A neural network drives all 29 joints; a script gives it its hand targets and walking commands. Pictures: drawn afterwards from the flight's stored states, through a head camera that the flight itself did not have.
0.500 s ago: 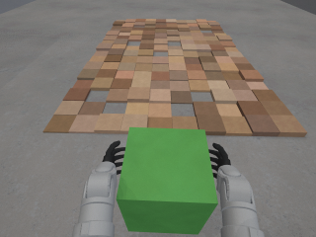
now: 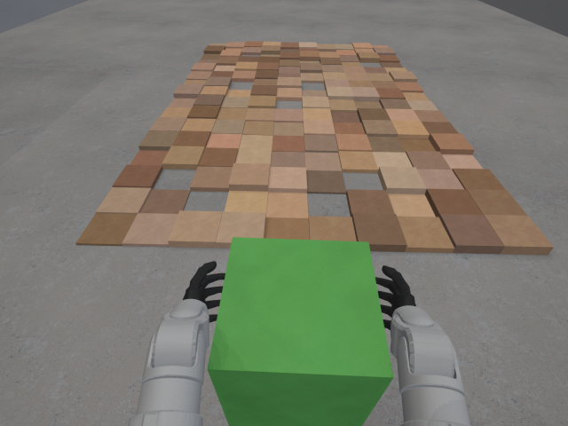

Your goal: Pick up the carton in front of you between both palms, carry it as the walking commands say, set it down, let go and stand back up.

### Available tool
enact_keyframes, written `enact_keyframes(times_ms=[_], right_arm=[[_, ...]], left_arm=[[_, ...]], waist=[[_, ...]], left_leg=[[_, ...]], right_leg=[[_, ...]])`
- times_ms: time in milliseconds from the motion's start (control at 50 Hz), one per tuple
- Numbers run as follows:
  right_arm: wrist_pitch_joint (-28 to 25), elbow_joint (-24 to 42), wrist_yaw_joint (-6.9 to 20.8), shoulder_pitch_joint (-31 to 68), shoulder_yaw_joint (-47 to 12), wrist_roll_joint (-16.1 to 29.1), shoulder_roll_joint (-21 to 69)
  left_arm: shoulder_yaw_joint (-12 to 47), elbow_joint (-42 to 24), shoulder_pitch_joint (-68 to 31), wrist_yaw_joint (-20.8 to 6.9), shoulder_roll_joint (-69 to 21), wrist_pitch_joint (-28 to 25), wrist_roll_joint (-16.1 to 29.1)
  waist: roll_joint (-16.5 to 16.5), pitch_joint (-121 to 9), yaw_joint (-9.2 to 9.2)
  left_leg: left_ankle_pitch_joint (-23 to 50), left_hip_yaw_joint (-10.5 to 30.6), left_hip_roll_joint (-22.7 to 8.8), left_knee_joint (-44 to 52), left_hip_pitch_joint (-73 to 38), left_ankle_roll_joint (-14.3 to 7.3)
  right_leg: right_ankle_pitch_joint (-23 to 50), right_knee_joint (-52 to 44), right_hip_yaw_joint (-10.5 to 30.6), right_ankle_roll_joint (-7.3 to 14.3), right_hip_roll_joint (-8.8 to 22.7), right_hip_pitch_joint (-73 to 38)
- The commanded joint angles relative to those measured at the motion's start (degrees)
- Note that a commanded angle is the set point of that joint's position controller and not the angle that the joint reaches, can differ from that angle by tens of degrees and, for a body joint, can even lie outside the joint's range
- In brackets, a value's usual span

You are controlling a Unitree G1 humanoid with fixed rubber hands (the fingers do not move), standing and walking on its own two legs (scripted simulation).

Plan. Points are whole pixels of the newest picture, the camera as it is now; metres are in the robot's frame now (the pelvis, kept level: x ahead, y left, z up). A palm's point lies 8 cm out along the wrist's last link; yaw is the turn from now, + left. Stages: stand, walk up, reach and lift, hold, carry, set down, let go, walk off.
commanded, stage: carry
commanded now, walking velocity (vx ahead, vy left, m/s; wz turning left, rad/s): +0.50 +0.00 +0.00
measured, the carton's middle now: (296, 338) +0.28 +0.00 -0.02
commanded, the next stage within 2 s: none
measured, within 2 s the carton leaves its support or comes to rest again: neither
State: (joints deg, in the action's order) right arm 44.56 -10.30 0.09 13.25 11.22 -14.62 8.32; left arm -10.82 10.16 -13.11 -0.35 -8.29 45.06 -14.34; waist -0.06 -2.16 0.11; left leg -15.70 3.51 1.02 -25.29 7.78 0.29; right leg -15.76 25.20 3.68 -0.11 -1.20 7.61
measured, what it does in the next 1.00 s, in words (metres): walks ahead: right foot, then left foot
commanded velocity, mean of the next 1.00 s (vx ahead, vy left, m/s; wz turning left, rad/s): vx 0.50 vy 0.00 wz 0.00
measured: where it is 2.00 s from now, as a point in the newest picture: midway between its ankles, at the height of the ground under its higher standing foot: (289, 256)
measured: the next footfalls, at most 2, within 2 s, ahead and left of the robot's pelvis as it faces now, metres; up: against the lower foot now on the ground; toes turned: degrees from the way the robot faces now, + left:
right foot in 0.38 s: +0.17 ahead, -0.09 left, +0.00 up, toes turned -9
left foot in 0.74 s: +0.50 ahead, +0.12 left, +0.00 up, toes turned +11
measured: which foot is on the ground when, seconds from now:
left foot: down 0.00-0.38, up 0.40-0.72, down 0.74-1.00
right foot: down 0.00-0.20, up 0.22-0.36, down 0.38-0.76, up 0.78-1.00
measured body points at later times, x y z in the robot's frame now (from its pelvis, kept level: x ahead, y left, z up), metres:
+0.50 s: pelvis +0.18 +0.00 -0.01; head +0.16 +0.00 +0.44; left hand +0.43 +0.14 +0.07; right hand +0.43 -0.16 +0.08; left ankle +0.08 +0.10 -0.68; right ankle +0.13 -0.09 -0.74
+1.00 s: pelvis +0.48 +0.05 +0.01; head +0.48 +0.07 +0.46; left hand +0.75 +0.18 +0.08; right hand +0.72 -0.12 +0.08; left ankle +0.46 +0.11 -0.74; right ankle +0.49 -0.10 -0.67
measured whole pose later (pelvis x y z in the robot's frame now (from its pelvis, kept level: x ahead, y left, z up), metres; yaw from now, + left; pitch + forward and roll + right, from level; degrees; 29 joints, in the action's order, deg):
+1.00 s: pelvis +0.48 +0.05 +0.01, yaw -3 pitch +5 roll -2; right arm 67.4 26.3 -7.0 1.5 4.3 -2.8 7.3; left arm -2.6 -26.2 -2.3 6.7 -7.3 68.6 -3.9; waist -0.1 -5.2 -2.1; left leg -11.5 -13.9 -1.6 -17.1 10.9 -4.3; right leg -10.8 55.9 -5.1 0.3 6.3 34.7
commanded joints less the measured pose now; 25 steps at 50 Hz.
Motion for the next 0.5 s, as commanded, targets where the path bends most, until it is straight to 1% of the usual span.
enact_keyframes(times_ms=[0, 20, 40, 60, 100, 120, 140, 160, 180, 200, 220, 240, 260, 280, 300, 320, 340, 360, 380, 400, 420, 440, 460, 480], right_arm=[[-1.2, 6.6, 12.3, 30.4, -34.6, 17.1, 52.2], [-0.5, 8.3, 11.9, 30.4, -36.3, 17.8, 52.6], [0.5, 10.0, 11.4, 30.3, -37.2, 18.4, 52.1], [1.7, 11.9, 11.0, 30.1, -38.3, 19.3, 51.8], [4.6, 15.1, 10.1, 29.6, -40.7, 21.1, 51.4], [6.2, 16.1, 9.4, 29.1, -41.1, 21.6, 50.4], [7.7, 17.0, 8.7, 28.6, -41.3, 22.0, 49.4], [9.3, 17.7, 7.9, 27.5, -41.3, 22.4, 48.5], [10.7, 18.6, 7.1, 25.5, -41.3, 22.8, 47.3], [12.1, 19.4, 6.1, 22.7, -41.1, 23.1, 46.5], [13.4, 21.0, 5.0, 20.6, -41.0, 22.7, 45.7], [14.8, 24.4, 4.1, 19.7, -41.3, 23.1, 45.8], [16.2, 27.4, 3.4, 19.2, -42.3, 24.2, 46.4], [17.3, 30.5, 3.1, 19.2, -43.4, 25.6, 47.3], [18.3, 33.3, 3.0, 18.2, -44.5, 26.8, 48.1], [19.1, 35.2, 2.9, 16.9, -45.1, 27.4, 48.3], [20.0, 37.0, 2.9, 15.2, -45.9, 28.1, 48.4], [20.8, 38.7, 3.0, 14.1, -46.7, 29.0, 48.0], [21.9, 41.4, 3.2, 15.2, -47.3, 30.1, 47.3], [22.9, 43.9, 3.6, 17.0, -48.4, 31.7, 47.5], [23.3, 44.3, 3.8, 18.2, -49.0, 32.6, 47.8], [23.7, 43.8, 3.8, 17.8, -48.7, 33.0, 47.4], [23.8, 42.9, 3.7, 16.9, -48.0, 33.0, 47.2], [24.1, 42.2, 3.3, 15.7, -47.6, 32.8, 47.6]], left_arm=[[34.3, -7.2, -31.7, -11.9, -52.3, -1.5, 16.9], [35.7, -9.2, -31.5, -11.4, -52.4, -0.9, 17.8], [36.6, -9.9, -30.7, -10.9, -52.1, 0.1, 18.3], [37.7, -11.5, -30.3, -10.3, -52.0, 1.1, 18.9], [39.4, -15.2, -29.4, -9.0, -50.9, 3.9, 20.1], [39.7, -16.3, -28.9, -8.3, -49.8, 5.6, 20.5], [39.8, -17.3, -28.1, -7.5, -48.4, 7.2, 20.8], [40.0, -18.3, -27.0, -6.6, -47.4, 8.9, 21.2], [40.8, -20.3, -26.0, -5.9, -46.7, 10.5, 21.9], [41.6, -22.3, -25.6, -5.3, -46.2, 12.1, 22.9], [42.8, -24.6, -25.8, -4.9, -45.9, 13.7, 24.3], [44.3, -27.1, -26.1, -4.6, -46.2, 15.1, 26.2], [44.9, -28.6, -24.3, -4.3, -46.5, 16.2, 27.5], [45.5, -30.2, -22.4, -4.0, -47.4, 17.1, 28.3], [46.0, -32.1, -20.1, -3.6, -48.1, 17.9, 28.6], [46.2, -33.8, -18.2, -3.2, -48.5, 18.6, 28.7], [45.9, -35.3, -16.2, -2.9, -49.2, 19.3, 28.6], [45.2, -36.3, -13.6, -2.6, -49.3, 20.0, 28.1], [44.5, -36.5, -10.3, -2.1, -49.0, 20.5, 26.9], [43.8, -37.9, -9.3, -1.6, -48.9, 20.8, 26.1], [43.9, -41.2, -12.1, -1.3, -48.7, 21.5, 26.6], [44.2, -42.5, -13.4, -1.0, -48.4, 22.1, 27.3], [44.8, -43.8, -14.8, -0.8, -47.9, 22.5, 28.0], [45.5, -44.5, -15.3, -0.7, -47.8, 23.1, 28.9]], waist=[[0.8, -8.0, 0.03], [1.0, -10.1, 0.24], [2.0, -12.5, 0.35], [3.2, -14.2, 0.34], [5.2, -13.8, 0.31], [5.9, -12.4, 0.24], [5.7, -11.1, 0.18], [2.8, -10.7, 0.07], [-4.0, -10.8, -0.28], [-12.5, -10.5, -0.99], [-14.9, -7.7, -1.22], [-11.6, -7.5, -1.68], [-9.5, -9.3, -1.90], [-8.4, -11.1, -1.88], [-8.1, -12.8, -1.71], [-8.0, -14.3, -1.09], [-6.6, -16.7, -0.45], [-3.3, -19.9, 0.52], [10.7, -20.7, 1.60], [17.6, -18.6, 1.52], [9.7, -16.3, 1.70], [5.1, -15.3, 1.61], [2.1, -15.1, 1.45], [1.6, -14.1, 1.36]], left_leg=[[-20.7, 1.5, -5.4, 3.3, 7.7, -1.2], [-15.9, 0.4, -5.0, 1.7, 7.7, -1.1], [-12.6, -1.0, -4.4, -0.4, 7.2, -0.9], [-11.2, -2.0, -3.8, -2.5, 7.1, -0.6], [-12.3, -4.1, -2.9, -4.1, 8.7, -0.4], [-12.4, -5.0, -2.5, -3.3, 9.2, -0.5], [-11.5, -4.9, -3.0, -1.2, 8.1, -0.8], [-11.9, -2.1, -5.1, 2.1, 4.6, -1.6], [-13.5, 5.9, -10.1, 5.8, -1.0, -3.8], [-9.3, 16.2, -16.3, 9.6, -8.5, -7.3], [0.6, 21.9, -20.2, 10.2, -12.5, -10.9], [9.8, 21.4, -20.8, 8.9, -14.3, -12.5], [15.7, 18.5, -20.4, 7.7, -15.6, -12.3], [17.6, 14.7, -19.3, 6.8, -15.5, -10.9], [17.6, 10.2, -17.4, 5.7, -13.9, -9.1], [15.5, 4.7, -14.8, 3.5, -9.8, -7.1], [14.3, -1.3, -12.2, -0.7, -1.2, -4.9], [11.7, -5.9, -10.1, -7.8, 10.9, -2.6], [1.7, -11.9, -4.9, -24.3, 24.2, 0.3], [-12.8, -10.2, -1.6, -33.0, 38.1, 0.3], [-14.8, -5.8, -5.0, -38.6, 42.0, -0.7], [-13.9, -5.3, -6.5, -40.2, 42.8, -1.2], [-11.2, -5.2, -8.0, -37.7, 42.0, -1.3], [-8.6, -5.7, -8.5, -33.1, 40.0, -0.9]], right_leg=[[-22.6, -5.9, 3.9, 2.3, 6.5, 6.7], [-18.8, -5.4, 3.9, 2.7, 7.0, 5.8], [-17.1, -5.6, 4.7, 3.3, 7.6, 5.1], [-17.6, -6.3, 6.3, 4.0, 8.6, 5.0], [-21.4, -7.7, 9.2, 5.5, 10.4, 6.1], [-22.2, -8.1, 9.6, 5.8, 10.8, 7.2], [-20.7, -6.5, 8.5, 5.6, 10.5, 9.0], [-17.3, -2.3, 4.8, 4.6, 8.7, 12.2], [-12.3, 6.6, -1.0, 2.9, 5.6, 18.5], [-8.9, 17.0, -7.4, 0.9, 2.2, 27.6], [-12.7, 17.4, -9.8, 0.2, 2.3, 35.3], [-15.6, 17.0, -9.5, 0.5, 2.6, 36.9], [-15.9, 15.1, -9.8, 0.6, 2.5, 35.6], [-12.8, 11.7, -10.7, 0.8, 2.0, 32.6], [-7.4, 7.5, -12.4, 0.7, 0.8, 27.7], [-2.0, 1.9, -14.4, 0.6, -0.5, 19.1], [3.2, -3.6, -15.6, 1.0, -1.0, 4.5], [4.3, -4.6, -11.4, 2.4, 2.5, -12.9], [-5.6, -11.7, 11.2, 7.4, 16.4, -21.0], [4.2, -12.0, 26.8, 13.9, 26.5, -26.3], [10.1, -10.3, 25.2, 15.7, 27.3, -25.0], [14.2, -9.7, 20.4, 14.6, 25.4, -23.0], [12.6, -11.2, 15.6, 12.6, 23.9, -21.2], [12.4, -13.0, 11.1, 10.6, 22.1, -19.0]])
